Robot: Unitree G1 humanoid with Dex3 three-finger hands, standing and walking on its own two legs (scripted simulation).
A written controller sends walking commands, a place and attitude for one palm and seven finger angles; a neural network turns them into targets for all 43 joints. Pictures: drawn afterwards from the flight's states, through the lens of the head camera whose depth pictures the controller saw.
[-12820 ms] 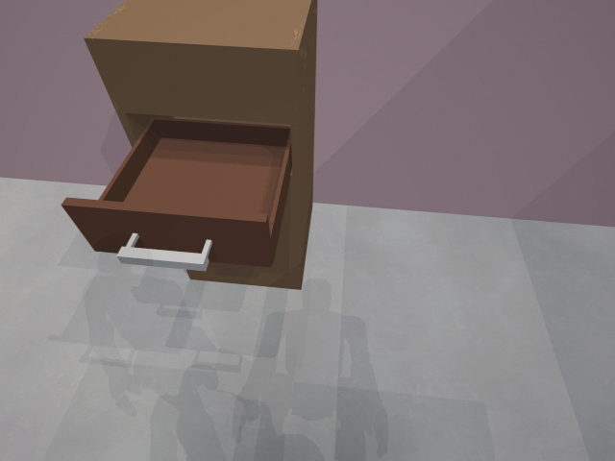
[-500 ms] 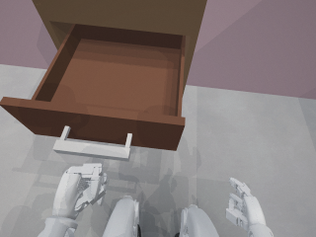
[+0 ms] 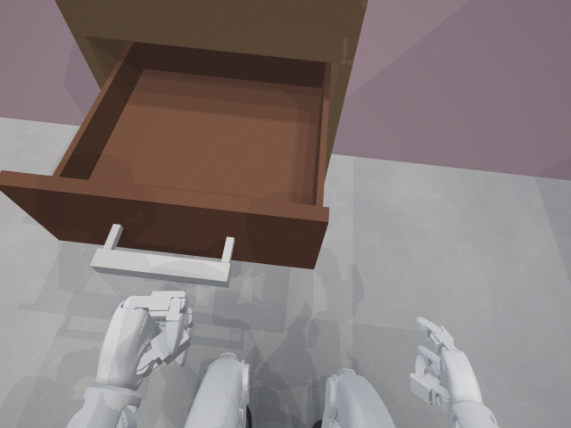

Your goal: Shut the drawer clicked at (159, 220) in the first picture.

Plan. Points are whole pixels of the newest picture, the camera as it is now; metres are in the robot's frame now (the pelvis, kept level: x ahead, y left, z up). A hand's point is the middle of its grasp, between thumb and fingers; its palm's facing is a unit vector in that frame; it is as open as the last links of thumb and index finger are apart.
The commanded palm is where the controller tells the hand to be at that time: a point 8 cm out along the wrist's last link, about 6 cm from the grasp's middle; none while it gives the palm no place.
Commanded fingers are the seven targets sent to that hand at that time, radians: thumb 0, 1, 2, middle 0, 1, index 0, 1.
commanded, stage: push the drawer shut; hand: left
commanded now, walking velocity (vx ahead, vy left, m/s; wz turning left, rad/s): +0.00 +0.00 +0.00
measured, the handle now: (168, 252) +0.33 +0.17 +0.04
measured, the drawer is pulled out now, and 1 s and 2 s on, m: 0.28 0.20 0.07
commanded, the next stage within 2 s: none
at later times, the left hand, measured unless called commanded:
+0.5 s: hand (191, 306) +0.27 +0.13 +0.03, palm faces -0.11 -0.99 -0.05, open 3.0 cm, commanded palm +0.28 +0.18 +0.04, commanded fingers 0.00 0.90 0.90 -1.40 -1.60 -1.40 -1.60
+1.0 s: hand (199, 255) +0.33 +0.13 +0.03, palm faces -0.12 -0.99 -0.05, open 3.0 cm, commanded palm +0.34 +0.18 +0.04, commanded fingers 0.00 0.90 0.90 -1.40 -1.60 -1.40 -1.60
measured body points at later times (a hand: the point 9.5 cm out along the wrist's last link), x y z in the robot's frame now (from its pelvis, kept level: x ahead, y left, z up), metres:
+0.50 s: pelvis +0.00 +0.00 +0.00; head +0.11 +0.01 +0.44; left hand +0.27 +0.19 +0.04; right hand +0.18 -0.24 -0.09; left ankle +0.04 +0.11 -0.59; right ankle +0.01 -0.11 -0.59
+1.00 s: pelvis -0.02 +0.01 +0.01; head +0.10 +0.03 +0.45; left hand +0.33 +0.19 +0.04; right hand +0.14 -0.24 -0.09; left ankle +0.04 +0.11 -0.59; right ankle +0.01 -0.11 -0.59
